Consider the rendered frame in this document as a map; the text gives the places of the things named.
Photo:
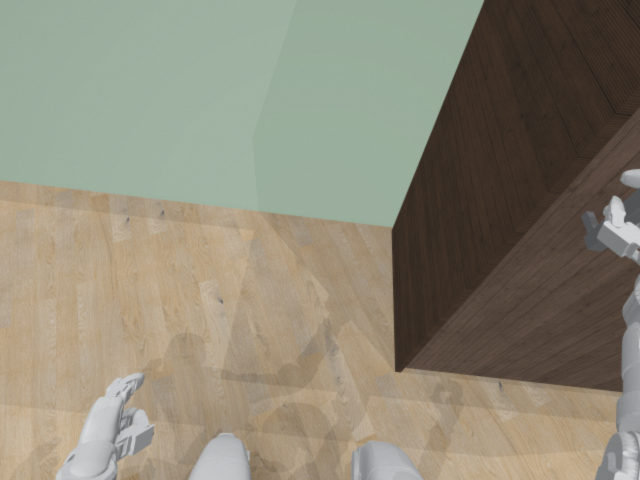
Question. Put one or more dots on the robot right thigh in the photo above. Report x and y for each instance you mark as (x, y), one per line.
(378, 460)

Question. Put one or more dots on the right robot upper arm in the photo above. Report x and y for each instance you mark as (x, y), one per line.
(621, 460)

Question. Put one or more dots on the wardrobe door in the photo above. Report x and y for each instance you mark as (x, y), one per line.
(551, 311)

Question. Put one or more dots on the left robot forearm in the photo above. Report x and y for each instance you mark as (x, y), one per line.
(92, 460)

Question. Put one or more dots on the right robot forearm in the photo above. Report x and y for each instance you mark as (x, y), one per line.
(628, 405)

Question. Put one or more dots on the handle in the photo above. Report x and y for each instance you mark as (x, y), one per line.
(632, 209)

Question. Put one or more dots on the right robot hand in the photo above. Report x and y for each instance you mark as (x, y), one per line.
(622, 238)

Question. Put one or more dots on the left robot hand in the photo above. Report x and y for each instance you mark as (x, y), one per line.
(107, 420)

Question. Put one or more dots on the robot thigh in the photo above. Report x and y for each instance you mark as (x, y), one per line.
(223, 458)
(378, 460)

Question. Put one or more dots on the robot left thigh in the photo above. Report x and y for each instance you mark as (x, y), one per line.
(223, 458)

